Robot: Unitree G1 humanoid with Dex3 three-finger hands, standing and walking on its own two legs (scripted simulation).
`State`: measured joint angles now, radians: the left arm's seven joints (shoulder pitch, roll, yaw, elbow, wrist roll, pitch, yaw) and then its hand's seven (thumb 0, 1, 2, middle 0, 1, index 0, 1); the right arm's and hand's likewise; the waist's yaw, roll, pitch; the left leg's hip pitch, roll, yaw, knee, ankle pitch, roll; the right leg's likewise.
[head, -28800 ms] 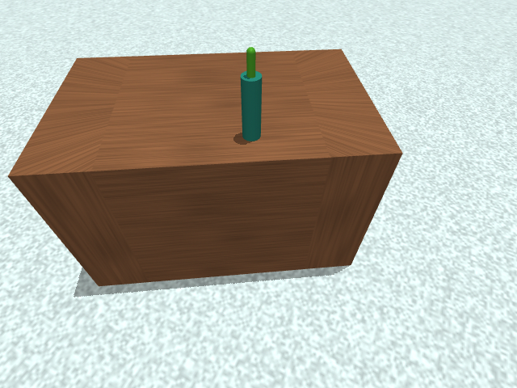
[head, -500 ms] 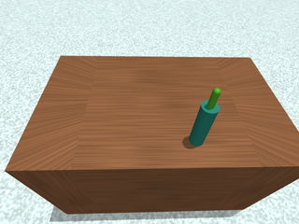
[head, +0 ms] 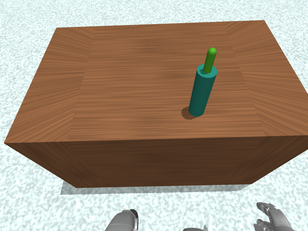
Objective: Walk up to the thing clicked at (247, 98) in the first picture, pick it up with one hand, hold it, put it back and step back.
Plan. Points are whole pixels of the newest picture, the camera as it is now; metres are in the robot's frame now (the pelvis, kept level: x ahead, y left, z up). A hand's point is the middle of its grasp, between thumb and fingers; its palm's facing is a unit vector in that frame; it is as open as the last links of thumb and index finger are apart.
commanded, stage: step back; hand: right
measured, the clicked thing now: (203, 85) +0.50 -0.13 +0.03
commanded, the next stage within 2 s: none
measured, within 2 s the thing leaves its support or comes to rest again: neither
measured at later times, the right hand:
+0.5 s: hand out of the picture +0.01 -0.27 -0.16, palm faces -0.21 +0.90 -0.38, open 7.4 cm
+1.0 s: hand out of the picture -0.13 -0.18 -0.13, palm faces -0.09 +0.92 -0.38, open 7.4 cm
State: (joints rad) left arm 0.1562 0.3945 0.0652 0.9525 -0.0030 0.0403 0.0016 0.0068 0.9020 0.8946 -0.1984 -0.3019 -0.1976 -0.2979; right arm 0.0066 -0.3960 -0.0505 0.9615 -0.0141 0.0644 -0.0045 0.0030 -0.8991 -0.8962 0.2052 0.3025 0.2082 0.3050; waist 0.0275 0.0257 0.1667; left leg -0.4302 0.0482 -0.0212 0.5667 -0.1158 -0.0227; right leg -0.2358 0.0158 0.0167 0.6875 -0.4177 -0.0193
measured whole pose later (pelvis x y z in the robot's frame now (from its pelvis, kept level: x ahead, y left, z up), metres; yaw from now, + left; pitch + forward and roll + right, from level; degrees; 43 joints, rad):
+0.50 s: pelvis -0.11 -0.01 +0.00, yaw +9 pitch -2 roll +1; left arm 0.11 0.34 0.05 0.79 0.02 0.02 0.03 0.01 0.90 0.89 -0.20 -0.30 -0.20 -0.30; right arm 0.13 -0.41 -0.04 0.92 -0.02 0.07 -0.01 0.00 -0.90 -0.90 0.20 0.30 0.21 0.30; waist 0.01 0.02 0.22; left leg -0.34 -0.04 -0.07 0.89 -0.53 0.01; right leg -0.36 -0.05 -0.12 0.65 -0.25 -0.05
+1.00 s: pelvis -0.27 +0.06 +0.01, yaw +1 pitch -2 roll -1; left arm 0.28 0.41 0.08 0.89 0.02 0.05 0.03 0.01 0.90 0.89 -0.20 -0.30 -0.20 -0.30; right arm 0.08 -0.34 -0.04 0.83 -0.02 0.05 0.00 0.00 -0.90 -0.90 0.21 0.30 0.21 0.31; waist 0.03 -0.01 0.20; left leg -0.34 0.00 0.14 0.57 -0.20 0.10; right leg -0.33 0.04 0.11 0.98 -0.48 0.05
